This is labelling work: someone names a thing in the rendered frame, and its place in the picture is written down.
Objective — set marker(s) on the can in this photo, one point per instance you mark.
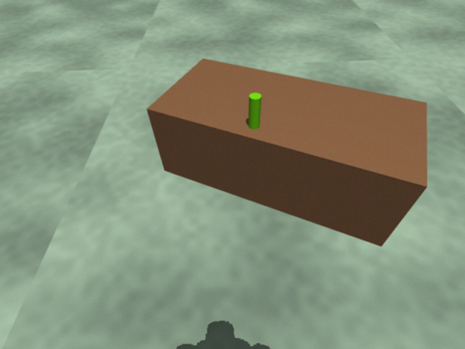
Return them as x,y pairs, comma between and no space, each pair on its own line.
254,110

